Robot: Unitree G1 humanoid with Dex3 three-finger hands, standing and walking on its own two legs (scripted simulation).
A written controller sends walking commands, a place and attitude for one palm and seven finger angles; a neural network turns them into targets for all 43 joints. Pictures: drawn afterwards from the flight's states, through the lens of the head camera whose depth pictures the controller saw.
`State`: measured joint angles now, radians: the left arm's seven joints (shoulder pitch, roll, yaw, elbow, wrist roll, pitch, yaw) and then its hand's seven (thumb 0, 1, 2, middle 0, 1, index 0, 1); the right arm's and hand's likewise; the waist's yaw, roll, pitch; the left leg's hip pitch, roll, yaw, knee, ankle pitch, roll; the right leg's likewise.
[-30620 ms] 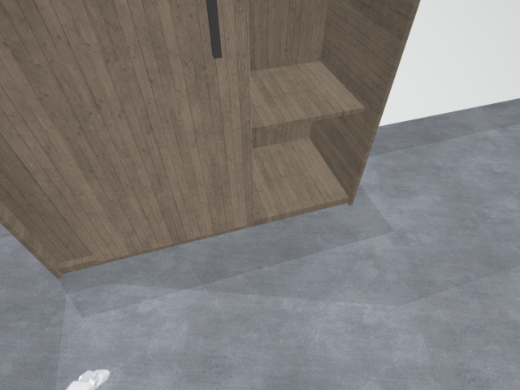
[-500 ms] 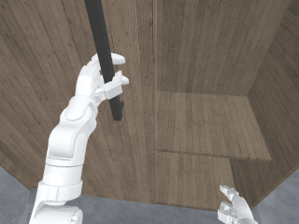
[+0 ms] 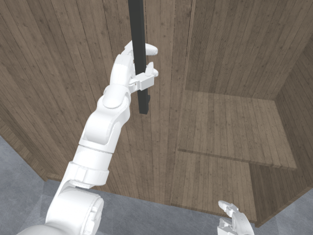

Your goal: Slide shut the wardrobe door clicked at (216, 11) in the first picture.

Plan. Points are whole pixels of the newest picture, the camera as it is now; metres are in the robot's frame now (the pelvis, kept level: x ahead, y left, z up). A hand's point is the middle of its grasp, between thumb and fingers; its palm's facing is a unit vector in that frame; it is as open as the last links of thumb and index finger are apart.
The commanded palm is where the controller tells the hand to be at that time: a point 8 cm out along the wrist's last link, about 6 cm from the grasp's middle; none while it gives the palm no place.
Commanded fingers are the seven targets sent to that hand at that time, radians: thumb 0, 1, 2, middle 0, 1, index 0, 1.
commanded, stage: tug the door sideways, standing still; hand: left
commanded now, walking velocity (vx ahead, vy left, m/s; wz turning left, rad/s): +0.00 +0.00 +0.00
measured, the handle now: (142, 55) +0.43 +0.09 +0.27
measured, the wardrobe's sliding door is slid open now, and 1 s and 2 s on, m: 0.50 0.47 0.27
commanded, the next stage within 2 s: step sideways, sliding the door along in 0.24 s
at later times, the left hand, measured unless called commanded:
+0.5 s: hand (157, 79) +0.39 +0.06 +0.23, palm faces -0.03 -0.99 -0.13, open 6.0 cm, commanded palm +0.37 +0.09 +0.24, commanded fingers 0.00 0.90 0.90 -0.45 -1.40 -0.45 -1.40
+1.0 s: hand (167, 80) +0.39 +0.03 +0.23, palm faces +0.15 -0.99 -0.04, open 5.9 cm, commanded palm +0.36 +0.01 +0.24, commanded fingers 0.00 0.90 0.90 -0.45 -1.40 -0.45 -1.40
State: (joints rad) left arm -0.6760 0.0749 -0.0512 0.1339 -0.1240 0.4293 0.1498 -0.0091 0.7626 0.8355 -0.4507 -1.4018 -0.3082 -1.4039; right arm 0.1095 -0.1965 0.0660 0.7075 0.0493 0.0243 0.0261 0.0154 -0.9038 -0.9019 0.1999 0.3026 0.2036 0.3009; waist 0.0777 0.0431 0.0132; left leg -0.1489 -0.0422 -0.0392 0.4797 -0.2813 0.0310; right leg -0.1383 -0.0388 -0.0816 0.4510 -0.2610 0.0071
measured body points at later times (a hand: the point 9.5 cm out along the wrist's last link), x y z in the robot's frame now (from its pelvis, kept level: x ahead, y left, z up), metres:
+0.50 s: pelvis -0.02 -0.01 +0.00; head -0.01 -0.03 +0.44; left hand +0.38 +0.11 +0.24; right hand +0.15 -0.23 -0.11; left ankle -0.01 +0.10 -0.74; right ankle -0.01 -0.13 -0.74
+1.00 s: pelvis +0.00 -0.11 -0.01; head +0.06 -0.10 +0.43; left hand +0.38 +0.09 +0.23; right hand +0.19 -0.32 -0.12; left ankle +0.00 +0.06 -0.74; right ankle +0.08 -0.27 -0.72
